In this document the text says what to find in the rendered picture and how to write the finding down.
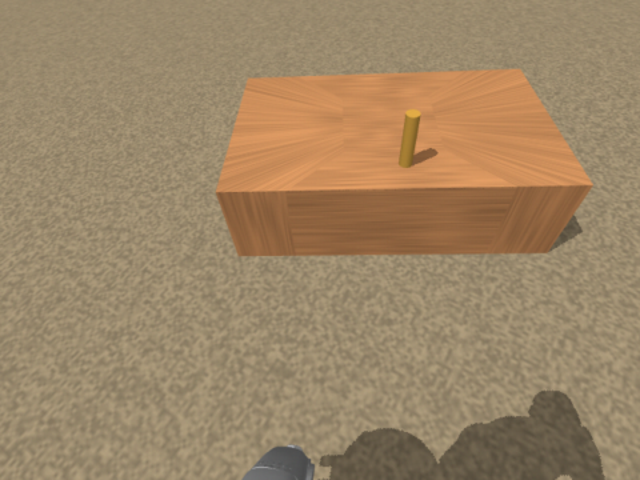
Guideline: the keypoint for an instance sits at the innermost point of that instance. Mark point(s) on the can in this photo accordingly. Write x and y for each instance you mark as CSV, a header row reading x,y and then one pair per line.
x,y
411,125

